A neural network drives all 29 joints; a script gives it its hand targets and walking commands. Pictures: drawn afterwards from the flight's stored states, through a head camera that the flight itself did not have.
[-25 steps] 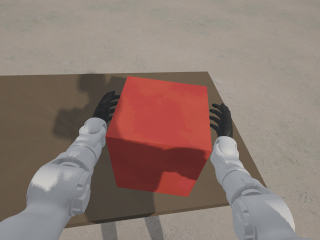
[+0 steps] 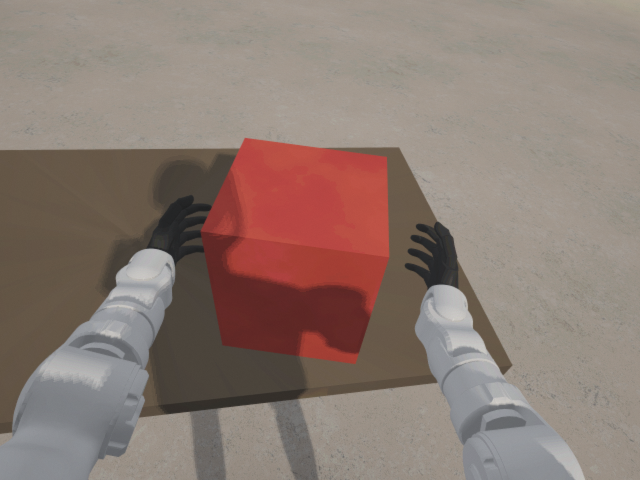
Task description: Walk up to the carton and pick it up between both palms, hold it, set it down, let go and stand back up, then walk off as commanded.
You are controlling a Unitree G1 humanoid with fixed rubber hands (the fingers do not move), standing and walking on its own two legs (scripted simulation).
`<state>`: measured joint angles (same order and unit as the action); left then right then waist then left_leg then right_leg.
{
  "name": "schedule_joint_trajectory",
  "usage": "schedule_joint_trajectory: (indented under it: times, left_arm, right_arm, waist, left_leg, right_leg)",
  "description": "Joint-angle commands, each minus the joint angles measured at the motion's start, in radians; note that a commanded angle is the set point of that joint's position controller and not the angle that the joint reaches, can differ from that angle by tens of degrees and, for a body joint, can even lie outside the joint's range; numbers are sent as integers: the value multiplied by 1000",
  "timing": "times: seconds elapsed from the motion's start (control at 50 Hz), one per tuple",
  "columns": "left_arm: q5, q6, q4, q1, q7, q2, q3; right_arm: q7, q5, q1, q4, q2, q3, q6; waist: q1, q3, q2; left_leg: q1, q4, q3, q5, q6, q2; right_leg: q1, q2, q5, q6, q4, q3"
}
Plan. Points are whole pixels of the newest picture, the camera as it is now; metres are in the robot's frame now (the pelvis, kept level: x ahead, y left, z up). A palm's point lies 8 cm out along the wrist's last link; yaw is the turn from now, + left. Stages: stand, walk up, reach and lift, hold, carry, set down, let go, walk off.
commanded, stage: set down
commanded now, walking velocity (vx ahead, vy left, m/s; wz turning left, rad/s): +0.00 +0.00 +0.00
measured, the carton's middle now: (301, 254) +0.45 -0.03 +0.04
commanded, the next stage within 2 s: none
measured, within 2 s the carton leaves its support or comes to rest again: neither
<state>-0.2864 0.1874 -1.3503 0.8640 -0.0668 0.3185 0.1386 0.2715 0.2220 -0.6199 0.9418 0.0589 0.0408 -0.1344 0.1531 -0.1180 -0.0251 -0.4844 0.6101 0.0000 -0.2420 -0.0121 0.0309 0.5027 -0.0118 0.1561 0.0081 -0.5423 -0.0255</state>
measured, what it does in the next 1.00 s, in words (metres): shifts its weight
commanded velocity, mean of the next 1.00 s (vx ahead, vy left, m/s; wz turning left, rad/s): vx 0.00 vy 0.00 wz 0.00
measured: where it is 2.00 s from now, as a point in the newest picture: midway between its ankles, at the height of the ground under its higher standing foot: outside the picture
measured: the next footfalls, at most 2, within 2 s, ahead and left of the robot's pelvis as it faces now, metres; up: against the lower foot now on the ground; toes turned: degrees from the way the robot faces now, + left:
none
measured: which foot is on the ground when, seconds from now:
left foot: down 0.00-1.00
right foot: down 0.00-1.00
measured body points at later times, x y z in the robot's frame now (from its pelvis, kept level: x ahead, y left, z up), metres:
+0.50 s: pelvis +0.05 +0.01 +0.02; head +0.04 +0.02 +0.47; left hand +0.39 +0.21 +0.06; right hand +0.33 -0.19 +0.05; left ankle +0.04 +0.13 -0.73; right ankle +0.07 -0.13 -0.73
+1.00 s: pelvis +0.06 +0.02 +0.02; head +0.04 +0.03 +0.47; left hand +0.31 +0.22 +0.06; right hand +0.26 -0.19 +0.05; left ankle +0.04 +0.13 -0.73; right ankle +0.07 -0.13 -0.73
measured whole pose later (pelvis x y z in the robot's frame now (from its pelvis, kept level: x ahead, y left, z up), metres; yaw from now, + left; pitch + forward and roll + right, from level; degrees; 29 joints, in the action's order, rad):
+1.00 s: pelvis +0.06 +0.02 +0.02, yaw -3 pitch -6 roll -1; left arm -0.23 -0.13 -0.04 -0.17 -0.12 0.35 0.01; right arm 0.25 0.18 0.34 -0.03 0.06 -0.04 0.02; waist -0.01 0.07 -0.01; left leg 0.00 0.37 0.06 -0.25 0.00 0.04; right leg 0.03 0.00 0.14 0.02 -0.28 0.02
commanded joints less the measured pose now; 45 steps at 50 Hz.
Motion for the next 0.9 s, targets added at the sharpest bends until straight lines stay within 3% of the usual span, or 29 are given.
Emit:
schedule_joint_trajectory:
  times: [0.0, 0.04, 0.06, 0.08, 0.1, 0.12, 0.14, 0.16, 0.2, 0.22, 0.24, 0.26, 0.32, 0.34, 0.36, 0.38, 0.4, 0.42, 0.48, 0.56, 0.58, 0.62, 0.68, 0.7, 0.72, 0.78, 0.8, 0.84, 0.88]
  left_arm:
    - [37, 8, 217, 264, -7, 157, -65]
    - [39, 3, 301, 247, -9, 152, -69]
    - [23, 0, 267, 319, -9, 154, -57]
    - [34, -2, 332, 233, -5, 168, -92]
    - [16, -7, 332, 306, -3, 165, -71]
    - [21, -16, 354, 195, -9, 147, -72]
    - [0, -24, 329, 278, -4, 179, -69]
    - [8, -32, 356, 125, -16, 152, -80]
    - [21, -34, 441, 79, -24, 174, -106]
    - [36, -47, 486, -23, -33, 176, -135]
    - [40, -64, 476, 115, -35, 192, -141]
    - [66, -81, 616, -114, -36, 144, -140]
    - [71, -138, 794, -229, -59, 127, -179]
    - [69, -159, 781, -135, -63, 140, -180]
    - [90, -184, 882, -299, -68, 130, -198]
    - [77, -195, 887, -219, -66, 120, -182]
    - [80, -209, 996, -342, -61, 122, -192]
    - [90, -221, 1006, -383, -70, 124, -220]
    - [96, -258, 1145, -539, -78, 118, -205]
    - [73, -274, 1226, -519, -61, 117, -177]
    - [67, -280, 1274, -591, -60, 113, -166]
    - [15, -267, 1255, -479, -42, 135, -128]
    - [42, -244, 1340, -711, -29, 144, -171]
    - [21, -248, 1317, -665, -32, 149, -161]
    - [29, -250, 1357, -719, -38, 152, -180]
    - [59, -280, 1344, -793, -48, 139, -188]
    - [78, -282, 1397, -868, -51, 131, -204]
    - [57, -276, 1434, -831, -50, 138, -185]
    - [77, -289, 1460, -985, -60, 112, -192]
  right_arm:
    - [20, -12, -238, -190, 36, -9, -25]
    - [20, -3, -222, -214, 26, -20, -28]
    - [17, -7, -283, -177, 44, 2, -13]
    - [14, -2, -208, -260, 40, -13, -23]
    - [14, -22, -287, -224, 56, 15, -8]
    - [20, -16, -218, -275, 36, 16, -21]
    - [19, -29, -289, -279, 52, 44, -5]
    - [24, -19, -143, -324, 20, -7, -16]
    - [33, -55, -86, -360, 25, 14, -35]
    - [41, -43, 10, -385, 14, -15, -44]
    - [42, -57, -109, -386, 32, 9, -35]
    - [50, -48, 86, -426, 7, -19, -65]
    - [61, -6, 196, -548, 14, -71, -81]
    - [62, -21, 119, -508, 52, -36, -67]
    - [65, 1, 268, -605, 20, -96, -76]
    - [63, -13, 179, -603, 40, -53, -72]
    - [57, 12, 293, -693, 32, -81, -77]
    - [59, -3, 342, -717, 22, -95, -75]
    - [59, 0, 502, -795, 27, -98, -61]
    - [30, -12, 487, -847, 75, -23, -12]
    - [28, -34, 564, -889, 59, -43, 8]
    - [6, -52, 439, -939, 78, 2, 45]
    - [-19, -32, 681, -993, 42, -70, 64]
    - [-26, -19, 627, -992, 65, -31, 72]
    - [-25, -12, 686, -1015, 63, -77, 76]
    - [-28, -26, 756, -1011, 75, -46, 106]
    - [-19, -18, 826, -1031, 44, -82, 101]
    - [-22, -41, 781, -1092, 62, -61, 109]
    - [-15, -40, 922, -1135, 47, -80, 97]
  waist:
    - [-25, -279, 70]
    - [-38, -278, 101]
    - [-20, -234, 121]
    - [-57, -270, 93]
    - [-22, -241, 102]
    - [-46, -248, 97]
    - [-25, -239, 89]
    - [-42, -243, 40]
    - [-39, -303, 52]
    - [-61, -297, 50]
    - [-45, -303, 91]
    - [-65, -296, 103]
    - [-91, -251, 91]
    - [-77, -191, 112]
    - [-110, -190, 84]
    - [-90, -164, 94]
    - [-122, -168, 88]
    - [-126, -144, 47]
    - [-124, -93, 58]
    - [-121, 0, 125]
    - [-118, 33, 97]
    - [-91, -4, 97]
    - [-149, -6, 91]
    - [-137, -26, 118]
    - [-155, -32, 96]
    - [-141, 17, 87]
    - [-162, 49, 108]
    - [-157, 48, 75]
    - [-173, 94, 58]
  left_leg:
    - [74, -124, 27, -98, 9, -43]
    - [94, -127, 29, -52, -7, -42]
    - [78, -143, 30, -114, -3, -39]
    - [105, -151, 33, -77, -1, -43]
    - [103, -156, 28, -121, -1, -33]
    - [117, -149, 32, -97, -8, -40]
    - [82, -151, 36, -148, -3, -39]
    - [149, -159, 33, -92, 2, -40]
    - [181, -156, 36, -3, -4, -38]
    - [217, -152, 38, 58, -11, -40]
    - [175, -154, 39, 18, -16, -37]
    - [275, -152, 43, 174, -37, -35]
    - [380, -150, 42, 335, -54, -40]
    - [366, -157, 47, 299, -54, -37]
    - [429, -166, 52, 356, -50, -43]
    - [383, -168, 56, 310, -53, -40]
    - [431, -177, 62, 360, -57, -41]
    - [439, -183, 69, 355, -49, -41]
    - [477, -199, 67, 388, -54, -41]
    - [434, -252, 65, 255, -63, -24]
    - [444, -262, 66, 224, -59, -22]
    - [347, -273, 66, 98, -40, -19]
    - [402, -281, 60, 205, -34, -22]
    - [401, -266, 58, 237, -45, -20]
    - [402, -260, 60, 288, -42, -26]
    - [435, -270, 56, 298, -41, -22]
    - [450, -274, 64, 308, -41, -29]
    - [415, -286, 58, 285, -42, -24]
    - [464, -286, 58, 355, -39, -21]
  right_leg:
    - [-281, 26, 123, -2, 90, 21]
    - [-291, 29, 64, -3, 89, 10]
    - [-256, 25, 125, -8, 100, 13]
    - [-311, 26, 87, -1, 101, 10]
    - [-283, 28, 109, -8, 105, 5]
    - [-285, 26, 88, -3, 106, 8]
    - [-272, 29, 136, -9, 107, 4]
    - [-343, 25, 78, -1, 126, 16]
    - [-366, 34, -32, 5, 122, 10]
    - [-391, 32, -105, 9, 136, 12]
    - [-366, 30, -63, 9, 129, 17]
    - [-452, 43, -232, 7, 135, 5]
    - [-478, 68, -354, 8, 166, 5]
    - [-427, 65, -295, 8, 174, 6]
    - [-482, 67, -353, 14, 186, 7]
    - [-443, 72, -293, 8, 188, 7]
    - [-500, 73, -325, 7, 199, 8]
    - [-504, 72, -326, 12, 204, 11]
    - [-521, 75, -326, 5, 225, 18]
    - [-471, 76, -155, -28, 252, 21]
    - [-486, 70, -141, -30, 266, 18]
    - [-487, 61, -60, -29, 242, 21]
    - [-541, 44, -153, -29, 250, 41]
    - [-527, 51, -160, -36, 236, 45]
    - [-550, 49, -194, -29, 239, 50]
    - [-530, 49, -190, -34, 261, 50]
    - [-541, 41, -197, -29, 274, 64]
    - [-543, 42, -178, -25, 264, 53]
    - [-560, 37, -232, -22, 280, 58]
